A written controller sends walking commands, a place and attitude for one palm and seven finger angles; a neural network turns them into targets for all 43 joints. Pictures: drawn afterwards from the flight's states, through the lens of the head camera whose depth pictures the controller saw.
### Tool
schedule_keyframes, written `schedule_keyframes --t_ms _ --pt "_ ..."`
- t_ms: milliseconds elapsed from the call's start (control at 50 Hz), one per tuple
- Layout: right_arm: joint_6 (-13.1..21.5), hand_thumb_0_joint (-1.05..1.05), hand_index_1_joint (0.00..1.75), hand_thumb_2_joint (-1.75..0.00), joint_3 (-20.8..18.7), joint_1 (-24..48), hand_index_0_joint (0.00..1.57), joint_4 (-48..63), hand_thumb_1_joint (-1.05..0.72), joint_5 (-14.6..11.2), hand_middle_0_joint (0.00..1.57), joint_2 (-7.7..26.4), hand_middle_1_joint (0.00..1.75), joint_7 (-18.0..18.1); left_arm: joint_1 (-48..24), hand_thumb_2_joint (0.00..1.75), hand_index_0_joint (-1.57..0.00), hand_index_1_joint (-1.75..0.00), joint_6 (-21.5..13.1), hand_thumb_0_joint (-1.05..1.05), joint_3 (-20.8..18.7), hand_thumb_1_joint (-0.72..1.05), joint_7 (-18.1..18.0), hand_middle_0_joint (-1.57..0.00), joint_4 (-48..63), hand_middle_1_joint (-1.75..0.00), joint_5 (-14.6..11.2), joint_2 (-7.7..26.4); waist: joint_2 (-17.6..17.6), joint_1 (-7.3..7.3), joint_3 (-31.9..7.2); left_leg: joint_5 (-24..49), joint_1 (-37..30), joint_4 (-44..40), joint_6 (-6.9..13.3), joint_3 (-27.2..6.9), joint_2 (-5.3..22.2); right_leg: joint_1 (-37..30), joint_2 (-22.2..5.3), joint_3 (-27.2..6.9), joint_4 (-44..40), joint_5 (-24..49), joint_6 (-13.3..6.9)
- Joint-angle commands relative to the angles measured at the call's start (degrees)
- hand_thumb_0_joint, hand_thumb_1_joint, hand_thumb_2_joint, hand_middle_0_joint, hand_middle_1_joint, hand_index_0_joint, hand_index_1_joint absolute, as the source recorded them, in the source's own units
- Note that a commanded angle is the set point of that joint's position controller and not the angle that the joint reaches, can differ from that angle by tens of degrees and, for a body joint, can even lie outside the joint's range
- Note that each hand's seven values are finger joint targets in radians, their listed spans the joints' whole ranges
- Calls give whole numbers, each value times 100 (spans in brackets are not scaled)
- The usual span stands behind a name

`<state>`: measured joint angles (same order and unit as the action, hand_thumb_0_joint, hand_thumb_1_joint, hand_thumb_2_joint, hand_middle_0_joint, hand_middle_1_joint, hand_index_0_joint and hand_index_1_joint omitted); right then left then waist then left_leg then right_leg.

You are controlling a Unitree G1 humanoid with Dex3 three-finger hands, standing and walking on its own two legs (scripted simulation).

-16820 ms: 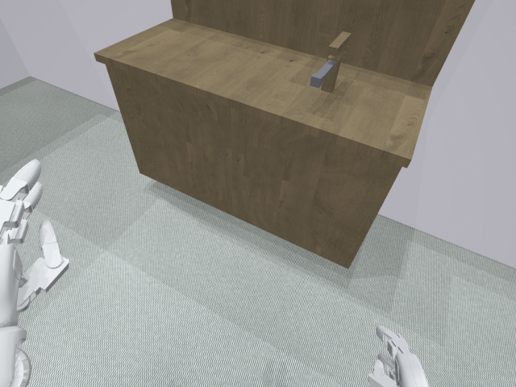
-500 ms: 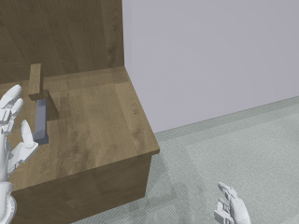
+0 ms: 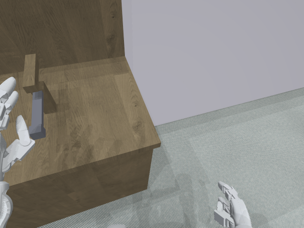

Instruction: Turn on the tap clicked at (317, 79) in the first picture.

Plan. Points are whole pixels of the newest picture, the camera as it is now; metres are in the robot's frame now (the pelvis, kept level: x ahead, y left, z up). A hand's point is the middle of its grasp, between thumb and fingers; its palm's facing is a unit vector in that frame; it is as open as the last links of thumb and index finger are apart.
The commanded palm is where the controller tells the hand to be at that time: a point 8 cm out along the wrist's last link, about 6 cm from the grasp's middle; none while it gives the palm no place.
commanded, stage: shuffle to correct the standing spot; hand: left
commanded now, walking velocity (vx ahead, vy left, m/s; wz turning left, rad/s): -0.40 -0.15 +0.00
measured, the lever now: (37, 131) +0.30 +0.33 +0.06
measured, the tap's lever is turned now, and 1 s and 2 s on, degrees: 0 0 0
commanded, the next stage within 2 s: come to a stop and stand still in 0.14 s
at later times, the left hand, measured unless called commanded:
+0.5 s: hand (17, 153) +0.20 +0.26 +0.17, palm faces +0.42 -0.76 -0.49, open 7.4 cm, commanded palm +0.13 +0.27 +0.18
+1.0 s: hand (8, 133) +0.23 +0.28 +0.19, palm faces +0.48 -0.80 -0.36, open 7.4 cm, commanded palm +0.16 +0.30 +0.18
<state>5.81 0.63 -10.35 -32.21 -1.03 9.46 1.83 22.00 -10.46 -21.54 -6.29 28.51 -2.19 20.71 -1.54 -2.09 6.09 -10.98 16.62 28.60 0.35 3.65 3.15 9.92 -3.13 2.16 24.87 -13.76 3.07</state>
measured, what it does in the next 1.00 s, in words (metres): stands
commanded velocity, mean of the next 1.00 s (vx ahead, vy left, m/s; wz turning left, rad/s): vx -0.08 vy -0.02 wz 0.00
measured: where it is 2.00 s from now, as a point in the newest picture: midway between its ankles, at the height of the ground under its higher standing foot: outside the picture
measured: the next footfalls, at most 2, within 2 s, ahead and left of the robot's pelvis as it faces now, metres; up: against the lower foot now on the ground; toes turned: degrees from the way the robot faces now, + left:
none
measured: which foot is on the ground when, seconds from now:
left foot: down 0.00-1.00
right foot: down 0.00-1.00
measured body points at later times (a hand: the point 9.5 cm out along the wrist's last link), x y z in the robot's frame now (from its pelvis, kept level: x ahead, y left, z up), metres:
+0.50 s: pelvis -0.03 -0.02 -0.01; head +0.00 +0.01 +0.44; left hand +0.17 +0.30 +0.20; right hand +0.13 -0.26 -0.09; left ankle +0.03 +0.11 -0.74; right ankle -0.01 -0.16 -0.74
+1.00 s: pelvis +0.00 +0.01 +0.00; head +0.04 +0.04 +0.45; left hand +0.19 +0.32 +0.20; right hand +0.19 -0.19 -0.07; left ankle +0.03 +0.11 -0.74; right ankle -0.01 -0.15 -0.74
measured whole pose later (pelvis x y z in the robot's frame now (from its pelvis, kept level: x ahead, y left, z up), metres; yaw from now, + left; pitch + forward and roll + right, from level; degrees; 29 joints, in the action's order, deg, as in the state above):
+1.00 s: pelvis +0.00 +0.01 +0.00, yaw +1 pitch +0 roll -2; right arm 10.4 2.3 -11.8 -34.8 0.0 9.9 0.7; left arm 18.8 -14.8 -25.0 -6.6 28.0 -0.9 21.2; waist -2.2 -2.5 3.4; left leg -13.4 17.5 30.3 2.0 2.2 0.7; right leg 10.9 -2.4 -0.9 24.7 -14.2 3.1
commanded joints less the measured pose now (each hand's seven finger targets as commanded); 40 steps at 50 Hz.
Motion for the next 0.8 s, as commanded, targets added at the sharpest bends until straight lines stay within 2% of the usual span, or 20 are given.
schedule_keyframes --t_ms 0,100,160,200,240,280,340,400,420,440,460,480,520,560,600,620,660,680,720,780 --pt "346 0 30 -90 -406 352 20 935 -90 -17 20 836 30 -30 -138 90 -20 -30 -421 0 -560 90 -38 -20 1522 -30 -63 887 1010 10 -1279 1200 -525 -583 198 -657 815 -110 146 48 117 593 -253" --pt "299 0 30 -90 -476 290 20 1040 -90 15 20 835 30 -62 309 90 -20 -30 -503 0 -782 90 61 -20 1674 -30 -139 1011 663 -3 -1472 1612 -386 108 135 -449 780 -45 -26 -62 64 1441 -352" --pt "265 0 30 -90 -496 174 20 981 -90 36 20 766 30 -2 387 90 -20 -30 -537 0 -924 90 87 -20 1609 -30 -207 1161 -177 119 -1453 951 -542 823 -74 -128 299 573 -501 -539 -208 2185 -650" --pt "285 0 30 -90 -511 175 20 944 -90 68 20 726 30 53 311 90 -20 -30 -612 0 -937 90 92 -20 1624 -30 -246 1192 -494 163 -1404 281 -454 1102 -132 -20 35 831 -826 -752 -305 2229 -785" --pt "285 0 30 -90 -473 236 20 926 -90 52 20 681 30 89 430 90 -20 -30 -602 0 -969 90 56 -20 1465 -30 -275 1181 -650 140 -1306 -502 -387 1114 -122 -89 -62 1046 -1070 -972 -474 1289 -897" --pt "219 0 30 -90 -368 342 20 913 -90 13 20 717 30 131 540 90 -20 -30 -487 0 -893 90 -54 -20 1308 -30 -301 1075 -294 137 -1189 -637 -411 568 -28 -275 14 1091 -927 -955 -508 -183 -785" --pt "249 0 30 -90 -348 437 20 914 -90 -7 20 844 30 198 314 90 -20 -30 -463 0 -877 90 -132 -20 1343 -30 -230 1115 372 116 -980 -1062 -181 -267 147 -654 244 969 -343 -579 -282 -1139 -449" --pt "314 0 30 -90 -322 456 20 915 -90 -30 20 925 30 211 -16 90 -20 -30 -448 0 -695 90 -169 -20 1368 -30 -90 987 1109 120 -692 -2354 763 -1172 377 -1372 643 263 120 -248 244 -1313 -294" --pt "355 0 30 -90 -333 418 20 881 -90 -41 20 944 30 198 -36 90 -20 -30 -442 0 -672 90 -177 -20 1273 -30 -34 949 1070 99 -686 -2561 1003 -1230 422 -1413 699 -25 159 -214 368 -1102 -298" --pt "861 0 30 -90 -396 -294 20 95 -90 166 20 789 30 207 -5686 90 -20 -30 -1372 0 -3544 90 7 -20 2349 -30 679 5523 -182 -638 -590 -204 937 41 47 -438 473 454 -540 -1194 -1035 -457 -414" --pt "735 0 30 -90 -264 -232 20 48 -90 49 20 812 30 197 -4369 90 -20 -30 -1054 0 -2777 90 103 -20 350 -30 407 3940 -70 113 -781 -171 -172 287 -7 33 -158 654 -914 -984 -785 563 -941" --pt "770 0 30 -90 -252 -116 20 287 -90 99 20 632 30 114 -2393 90 -20 -30 -901 0 -1411 90 199 -20 61 -30 107 2232 -227 29 -916 21 -505 32 -102 -217 -239 649 -714 -1214 -293 1821 -977" --pt "908 0 30 -90 -389 -166 20 559 -90 -57 20 927 30 16 -1058 90 -20 -30 -722 0 -137 90 418 -20 -597 -30 0 798 888 -51 -957 -325 -732 -312 -10 -227 -9 816 -293 -752 -190 -11 -577" --pt "868 0 30 -90 -358 -28 20 612 -90 -99 20 931 30 -172 -400 90 -20 -30 -690 0 212 90 430 -20 12 -30 -69 298 1743 -37 -1092 -838 -348 -1011 187 -697 362 383 48 -297 269 -471 -405" --pt "840 0 30 -90 -301 59 20 776 -90 -111 20 948 30 -265 -38 90 -20 -30 -705 0 5 90 334 -20 566 -30 21 605 1341 -77 -962 -1856 552 -1443 304 -923 534 -182 199 -103 568 -501 -331" --pt "827 0 30 -90 -289 91 20 819 -90 -112 20 941 30 -266 115 90 -20 -30 -719 0 -231 90 270 -20 727 -30 59 819 745 -101 -1000 -1964 630 -1400 291 -881 498 -288 213 -78 447 -479 -324" --pt "733 0 30 -90 -262 169 20 867 -90 -69 20 934 30 -176 294 90 -20 -30 -697 0 -1030 90 77 -20 955 -30 74 1573 -157 -90 -1181 -1459 166 -900 173 -585 250 -19 116 -225 -104 -522 -348" --pt "697 0 30 -90 -233 194 20 897 -90 -17 20 850 30 -121 228 90 -20 -30 -695 0 -1067 90 67 -20 1031 -30 40 1496 -589 -30 -1252 -1286 24 -672 144 -490 146 108 0 -288 -310 -609 -379" --pt "689 0 30 -90 -189 300 20 903 -90 35 20 800 30 -17 -171 90 -20 -30 -756 0 -1277 90 50 -20 1317 -30 -4 1597 -286 67 -1082 -1310 -144 -694 119 -496 78 495 -9 -434 -432 -965 -414" --pt "727 0 30 -90 -203 339 20 856 -90 38 20 878 30 76 -929 90 -20 -30 -828 0 -1114 90 -24 -20 1602 -30 78 1465 1362 107 -1005 -2052 203 -1502 285 -980 535 42 326 -47 416 -537 -324"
